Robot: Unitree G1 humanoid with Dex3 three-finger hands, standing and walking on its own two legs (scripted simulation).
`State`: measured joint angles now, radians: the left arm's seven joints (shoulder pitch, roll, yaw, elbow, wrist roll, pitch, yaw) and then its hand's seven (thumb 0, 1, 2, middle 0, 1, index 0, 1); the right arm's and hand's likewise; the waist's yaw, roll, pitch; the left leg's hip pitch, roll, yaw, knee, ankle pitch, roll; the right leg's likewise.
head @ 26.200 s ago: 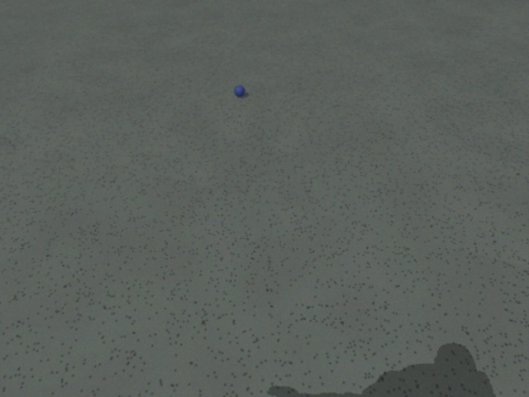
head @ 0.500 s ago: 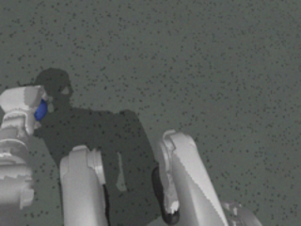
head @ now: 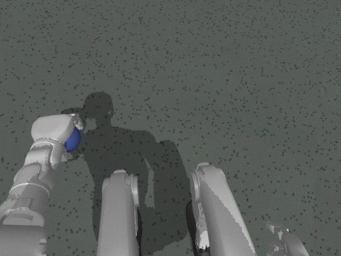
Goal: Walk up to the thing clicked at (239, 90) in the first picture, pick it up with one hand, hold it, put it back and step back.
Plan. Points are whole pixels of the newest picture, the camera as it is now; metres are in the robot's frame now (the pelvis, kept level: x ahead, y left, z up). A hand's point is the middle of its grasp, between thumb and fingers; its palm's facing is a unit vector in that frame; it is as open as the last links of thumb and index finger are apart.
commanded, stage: lift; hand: left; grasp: from above
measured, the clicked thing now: (64, 137) +0.42 +0.27 -0.14
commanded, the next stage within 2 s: hold in 1.12 s
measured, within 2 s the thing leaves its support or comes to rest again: neither
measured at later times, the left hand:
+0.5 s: hand (14, 135) +0.35 +0.25 +0.09, palm faces -0.45 -0.10 -0.89, open 9.6 cm
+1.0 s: hand out of the picture +0.36 +0.24 +0.20, palm faces -0.44 -0.09 -0.89, open 9.6 cm
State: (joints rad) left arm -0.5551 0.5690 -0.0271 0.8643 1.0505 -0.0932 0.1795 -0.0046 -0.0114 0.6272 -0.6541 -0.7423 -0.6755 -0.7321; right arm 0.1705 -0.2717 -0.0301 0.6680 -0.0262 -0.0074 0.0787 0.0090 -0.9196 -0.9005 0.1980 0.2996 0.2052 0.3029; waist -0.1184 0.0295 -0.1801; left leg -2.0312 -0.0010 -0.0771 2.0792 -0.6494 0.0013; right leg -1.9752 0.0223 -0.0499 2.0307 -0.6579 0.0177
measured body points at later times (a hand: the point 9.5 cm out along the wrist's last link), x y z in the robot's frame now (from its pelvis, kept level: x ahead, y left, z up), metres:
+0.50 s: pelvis +0.03 +0.01 +0.18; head +0.13 +0.02 +0.62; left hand +0.37 +0.26 +0.14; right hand +0.15 -0.25 +0.06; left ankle +0.09 +0.12 -0.40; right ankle +0.09 -0.12 -0.40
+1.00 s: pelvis +0.06 +0.00 +0.29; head +0.12 +0.01 +0.73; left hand +0.38 +0.24 +0.25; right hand +0.16 -0.26 +0.16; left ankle +0.09 +0.12 -0.40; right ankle +0.09 -0.12 -0.40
